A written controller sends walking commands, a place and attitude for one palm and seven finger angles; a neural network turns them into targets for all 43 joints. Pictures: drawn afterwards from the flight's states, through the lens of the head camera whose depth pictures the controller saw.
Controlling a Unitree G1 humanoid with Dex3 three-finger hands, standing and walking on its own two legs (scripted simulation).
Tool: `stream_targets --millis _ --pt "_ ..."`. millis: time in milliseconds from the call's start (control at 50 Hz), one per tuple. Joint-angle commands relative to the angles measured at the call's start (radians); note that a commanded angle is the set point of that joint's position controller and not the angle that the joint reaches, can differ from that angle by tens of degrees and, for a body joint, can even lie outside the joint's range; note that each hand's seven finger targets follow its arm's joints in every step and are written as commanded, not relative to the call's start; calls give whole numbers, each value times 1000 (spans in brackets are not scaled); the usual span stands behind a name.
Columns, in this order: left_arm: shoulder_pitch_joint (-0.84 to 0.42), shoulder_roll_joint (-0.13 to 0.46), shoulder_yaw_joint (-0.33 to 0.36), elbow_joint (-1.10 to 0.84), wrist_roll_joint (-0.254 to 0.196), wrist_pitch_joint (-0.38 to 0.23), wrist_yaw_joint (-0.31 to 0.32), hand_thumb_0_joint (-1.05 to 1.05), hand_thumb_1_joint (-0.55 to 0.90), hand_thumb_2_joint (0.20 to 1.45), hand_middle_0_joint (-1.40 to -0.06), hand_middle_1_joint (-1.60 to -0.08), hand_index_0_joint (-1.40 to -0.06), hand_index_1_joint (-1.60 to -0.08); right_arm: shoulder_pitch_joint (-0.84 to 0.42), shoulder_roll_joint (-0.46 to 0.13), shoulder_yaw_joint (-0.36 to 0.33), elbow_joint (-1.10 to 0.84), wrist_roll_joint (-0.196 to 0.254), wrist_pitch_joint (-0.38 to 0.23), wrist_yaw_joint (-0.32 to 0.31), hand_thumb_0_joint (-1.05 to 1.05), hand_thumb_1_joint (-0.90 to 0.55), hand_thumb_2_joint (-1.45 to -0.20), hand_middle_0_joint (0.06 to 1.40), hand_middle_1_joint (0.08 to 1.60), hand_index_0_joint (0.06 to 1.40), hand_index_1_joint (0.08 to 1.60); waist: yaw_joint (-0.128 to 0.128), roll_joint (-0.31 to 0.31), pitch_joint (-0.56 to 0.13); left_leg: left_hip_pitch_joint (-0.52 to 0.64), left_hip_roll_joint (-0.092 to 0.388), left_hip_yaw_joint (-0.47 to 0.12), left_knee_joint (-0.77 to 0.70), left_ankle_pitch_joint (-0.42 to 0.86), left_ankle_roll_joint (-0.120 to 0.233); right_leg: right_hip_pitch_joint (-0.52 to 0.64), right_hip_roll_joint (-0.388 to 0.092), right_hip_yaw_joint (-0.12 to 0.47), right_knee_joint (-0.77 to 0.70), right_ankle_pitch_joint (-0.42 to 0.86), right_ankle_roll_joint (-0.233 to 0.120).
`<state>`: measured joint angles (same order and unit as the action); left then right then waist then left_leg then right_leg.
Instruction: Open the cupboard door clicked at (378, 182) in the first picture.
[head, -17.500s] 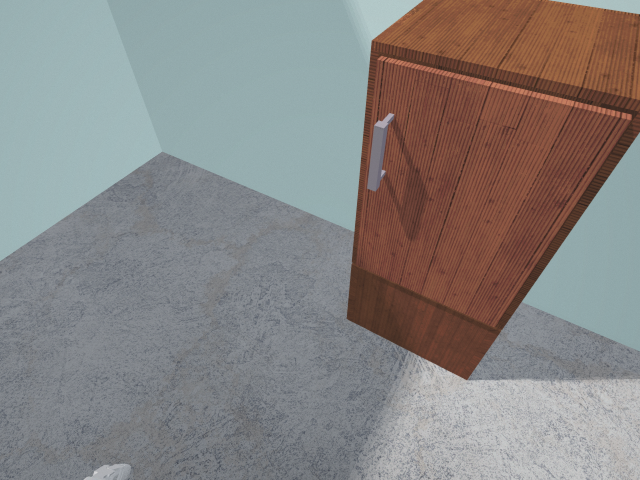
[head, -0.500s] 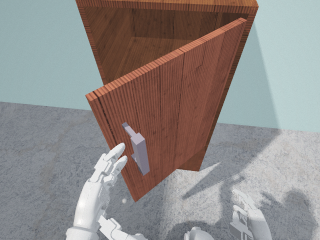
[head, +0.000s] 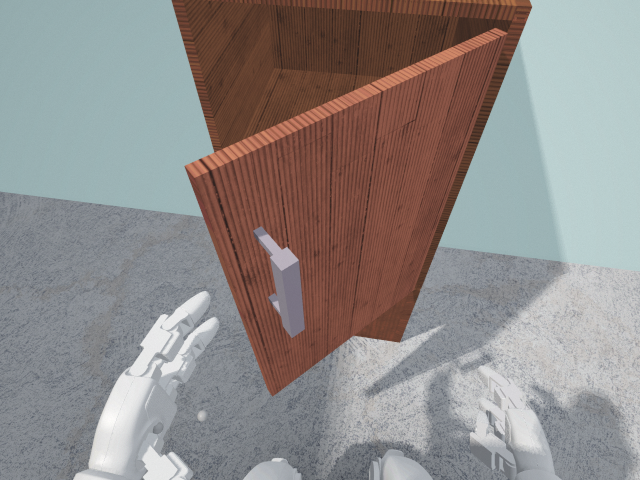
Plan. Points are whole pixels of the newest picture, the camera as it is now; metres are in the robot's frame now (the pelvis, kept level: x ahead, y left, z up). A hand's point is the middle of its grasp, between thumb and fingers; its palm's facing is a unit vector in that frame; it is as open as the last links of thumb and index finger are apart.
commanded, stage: draw the hand back to the body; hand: left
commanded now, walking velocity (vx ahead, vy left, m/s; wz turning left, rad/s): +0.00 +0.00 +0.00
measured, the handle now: (279, 285) +0.32 +0.07 +0.09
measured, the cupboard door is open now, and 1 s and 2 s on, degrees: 47 47 47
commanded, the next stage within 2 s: step back with the hand held close in 1.50 s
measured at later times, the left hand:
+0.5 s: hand (110, 374) +0.19 +0.20 +0.14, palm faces +0.03 -0.98 -0.21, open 15.8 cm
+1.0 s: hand out of the picture +0.22 +0.27 +0.22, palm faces +0.37 -0.84 -0.40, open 10.5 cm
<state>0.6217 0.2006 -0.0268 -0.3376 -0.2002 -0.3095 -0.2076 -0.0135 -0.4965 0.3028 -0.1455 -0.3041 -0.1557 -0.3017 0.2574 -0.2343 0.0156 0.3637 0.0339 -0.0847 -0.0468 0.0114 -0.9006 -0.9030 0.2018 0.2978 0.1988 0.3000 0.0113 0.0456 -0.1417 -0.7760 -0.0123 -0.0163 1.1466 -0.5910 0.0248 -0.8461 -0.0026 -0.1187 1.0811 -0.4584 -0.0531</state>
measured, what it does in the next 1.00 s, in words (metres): rises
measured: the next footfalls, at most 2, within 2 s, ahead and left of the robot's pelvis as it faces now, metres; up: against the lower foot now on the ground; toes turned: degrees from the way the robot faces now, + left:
none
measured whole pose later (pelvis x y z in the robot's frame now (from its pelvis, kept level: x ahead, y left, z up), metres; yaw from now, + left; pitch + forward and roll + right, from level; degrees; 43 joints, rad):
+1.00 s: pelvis +0.04 +0.02 +0.08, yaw -1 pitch -3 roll -1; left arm 0.53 0.33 0.25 -0.43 -0.05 -0.04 0.12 0.00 0.39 0.68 -0.19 -0.30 -0.19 -0.30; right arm 0.22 -0.22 0.06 0.59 0.00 -0.13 -0.07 0.01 -0.90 -0.90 0.20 0.30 0.20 0.30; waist 0.06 0.07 -0.01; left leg -0.08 -0.04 0.01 0.46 -0.33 0.05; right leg -0.17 0.00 -0.07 0.44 -0.22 -0.01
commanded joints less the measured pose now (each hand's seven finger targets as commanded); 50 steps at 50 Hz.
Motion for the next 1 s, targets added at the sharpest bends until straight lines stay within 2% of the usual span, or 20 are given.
stream_targets --millis 0,80,120,200,300,400,420,440,460,480,520,560,580,680,720,760,800,840,880,980 --pt "6 95 86 -289 -14 -28 28 0 -500 300 -150 -300 -150 -300 -47 -94 -41 -183 9 -55 -10 0 -900 -900 200 300 200 300 -6 -7 -159 31 -11 -23 -231 232 -5 292 6 111 -230 82 21" --pt "34 108 131 -244 -28 30 38 0 -500 300 -150 -300 -150 -300 -54 -92 -36 -170 13 -50 -16 0 -900 -900 200 300 200 300 -4 -63 -111 39 -4 -31 -269 233 -5 328 9 105 -270 84 25" --pt "37 98 127 -259 -38 43 27 0 -500 300 -150 -300 -150 -300 -58 -92 -31 -170 15 -56 -15 0 -900 -900 200 300 200 300 -5 -48 -88 62 -4 -30 -292 236 -7 338 7 97 -283 93 26" --pt "9 136 168 -279 -54 57 7 0 -500 300 -150 -300 -150 -300 -61 -100 -24 -159 17 -78 -19 0 -900 -900 200 300 200 300 -6 -22 -59 98 1 -34 -321 246 -8 348 9 91 -307 101 25" --pt "0 151 215 -283 -91 63 -20 0 -500 300 -150 -300 -150 -300 -61 -106 -22 -131 24 -113 -20 0 -900 -900 200 300 200 300 -3 -29 -61 147 5 -39 -349 270 -11 386 13 84 -337 128 27" --pt "-18 190 268 -303 -103 91 -45 0 -325 375 -156 -300 -156 -300 -67 -108 -21 -99 28 -146 -20 0 -900 -900 200 300 200 300 8 24 -71 223 7 -45 -389 368 -21 434 17 59 -345 248 23" --pt "-9 320 301 -400 62 132 124 0 -290 390 -158 -300 -158 -300 -60 -95 -28 -109 8 -126 -49 0 -900 -900 200 300 200 300 66 41 -86 229 28 -35 -456 379 -16 503 -2 113 -380 244 9" --pt "59 209 240 -381 79 174 195 0 -255 405 -159 -300 -159 -300 -51 -73 -19 -104 0 -119 -56 0 -900 -900 200 300 200 300 38 53 -27 236 22 -29 -477 361 -22 497 -6 105 -407 231 11" --pt "64 174 208 -357 103 200 239 0 -220 420 -160 -300 -160 -300 -46 -74 -13 -85 -2 -108 -56 0 -900 -900 200 300 200 300 31 58 13 245 29 -31 -494 365 -23 508 -8 94 -421 227 12" --pt "53 184 218 -344 119 217 270 0 -185 435 -161 -300 -161 -300 -56 -77 -15 -75 0 -100 -57 0 -900 -900 200 300 200 300 33 11 24 263 34 -38 -506 392 -20 522 -6 89 -442 242 12" --pt "30 191 218 -353 138 228 302 0 -115 465 -164 -300 -164 -300 -67 -83 -14 -61 -6 -92 -61 0 -900 -900 200 300 200 300 26 -9 26 324 40 -35 -534 428 -17 548 -8 88 -469 270 18" --pt "-8 208 226 -371 152 228 322 0 -45 495 -166 -300 -166 -300 -79 -89 -9 -49 -12 -95 -64 0 -900 -900 200 300 200 300 25 22 27 371 39 -35 -572 438 -18 583 -11 87 -497 276 19" --pt "-24 229 247 -357 157 229 332 0 -10 510 -168 -300 -168 -300 -88 -93 -6 -36 -14 -97 -66 0 -900 -900 200 300 200 300 31 13 40 382 39 -38 -589 446 -18 603 -11 84 -513 280 16" --pt "-97 238 273 -333 166 223 348 0 165 585 -174 -300 -174 -300 -115 -98 0 4 -21 -109 -62 0 -900 -900 200 300 200 300 35 25 80 469 48 -55 -681 505 -34 665 -10 75 -571 296 17" --pt "-95 231 283 -332 165 219 348 0 235 615 -176 -300 -176 -300 -124 -95 2 18 -25 -112 -57 0 -900 -900 200 300 200 300 40 36 76 502 50 -54 -707 549 -41 698 -9 74 -588 317 18" --pt "-93 242 312 -311 163 216 349 0 305 645 -179 -300 -179 -300 -130 -94 0 35 -27 -113 -51 0 -900 -900 200 300 200 300 45 -1 79 525 54 -52 -726 595 -46 727 -7 73 -606 349 19" --pt "-122 247 322 -324 161 213 346 0 375 675 -181 -300 -181 -300 -142 -98 -2 42 -29 -113 -47 0 -900 -900 200 300 200 300 45 35 84 548 56 -51 -747 631 -52 751 -8 75 -621 371 19" --pt "-122 260 353 -313 160 209 345 0 445 705 -184 -300 -184 -300 -144 -97 -6 53 -32 -111 -41 0 -900 -900 200 300 200 300 51 10 76 565 56 -45 -758 664 -53 778 -6 76 -636 399 19" --pt "-129 273 377 -302 159 208 344 0 515 735 -186 -300 -186 -300 -152 -100 -10 64 -32 -106 -38 0 -900 -900 200 300 200 300 54 32 73 585 56 -39 -766 696 -55 796 -5 79 -650 426 17" --pt "-181 304 435 -296 152 201 343 0 690 810 -192 -300 -192 -300 -162 -101 -16 78 -32 -88 -33 0 -900 -900 200 300 200 300 55 27 76 607 53 -28 -785 694 -51 826 -3 87 -680 449 17"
